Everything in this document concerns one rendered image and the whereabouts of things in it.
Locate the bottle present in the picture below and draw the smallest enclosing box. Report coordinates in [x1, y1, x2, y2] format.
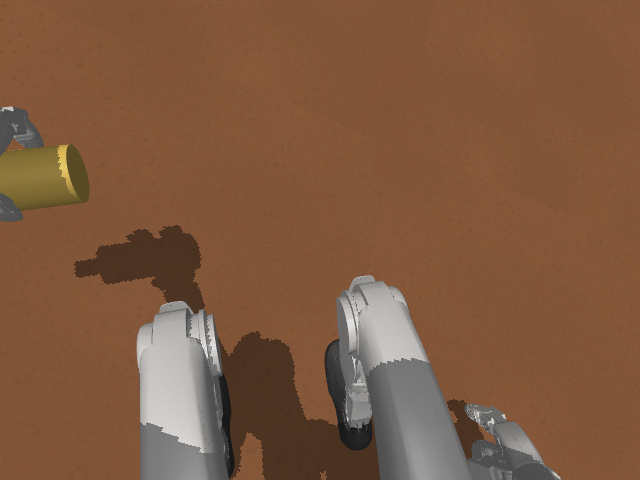
[0, 144, 90, 211]

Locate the right robot arm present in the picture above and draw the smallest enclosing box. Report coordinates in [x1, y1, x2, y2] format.
[512, 463, 562, 480]

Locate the left robot foot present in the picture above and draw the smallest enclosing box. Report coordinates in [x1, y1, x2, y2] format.
[219, 374, 235, 478]

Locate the left robot hand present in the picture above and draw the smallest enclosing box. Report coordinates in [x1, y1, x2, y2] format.
[0, 106, 44, 222]

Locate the right robot foot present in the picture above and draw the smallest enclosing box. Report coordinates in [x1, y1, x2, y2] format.
[325, 339, 372, 451]

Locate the right robot hand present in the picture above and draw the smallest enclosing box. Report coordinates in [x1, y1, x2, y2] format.
[465, 404, 545, 480]

